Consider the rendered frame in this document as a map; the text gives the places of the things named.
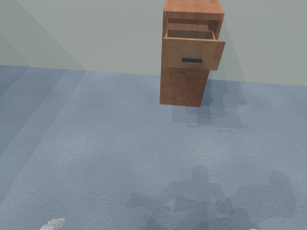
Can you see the left robot hand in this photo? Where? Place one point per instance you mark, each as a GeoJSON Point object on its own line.
{"type": "Point", "coordinates": [54, 224]}

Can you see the cabinet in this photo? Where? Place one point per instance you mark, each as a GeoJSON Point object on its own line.
{"type": "Point", "coordinates": [183, 86]}

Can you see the drawer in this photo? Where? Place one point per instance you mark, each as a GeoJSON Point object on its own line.
{"type": "Point", "coordinates": [191, 43]}

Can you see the handle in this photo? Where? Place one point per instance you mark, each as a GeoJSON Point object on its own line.
{"type": "Point", "coordinates": [191, 59]}

